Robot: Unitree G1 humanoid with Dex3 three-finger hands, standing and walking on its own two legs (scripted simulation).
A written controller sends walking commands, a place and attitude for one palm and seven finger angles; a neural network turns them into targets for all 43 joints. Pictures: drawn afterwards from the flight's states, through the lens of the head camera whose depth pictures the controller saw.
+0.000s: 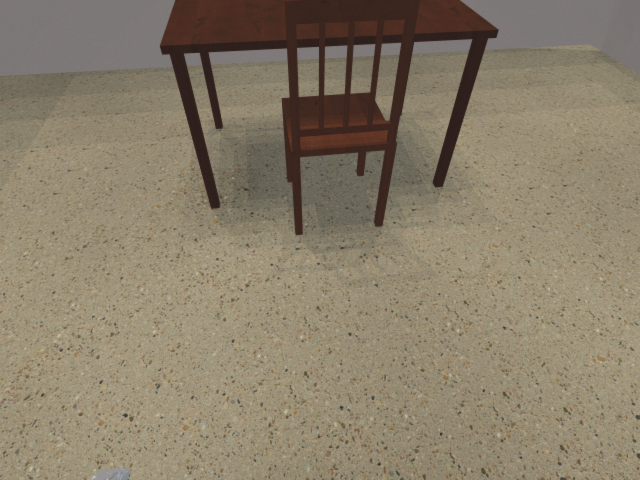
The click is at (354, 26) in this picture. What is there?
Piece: chair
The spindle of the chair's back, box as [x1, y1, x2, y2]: [343, 22, 354, 125]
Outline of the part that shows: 354,22 349,22 348,27 343,125 347,125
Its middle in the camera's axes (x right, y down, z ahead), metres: +0.09 -0.52 +1.25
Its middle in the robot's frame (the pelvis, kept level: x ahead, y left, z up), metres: +1.28 -0.03 -0.07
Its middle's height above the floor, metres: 0.69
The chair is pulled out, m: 0.00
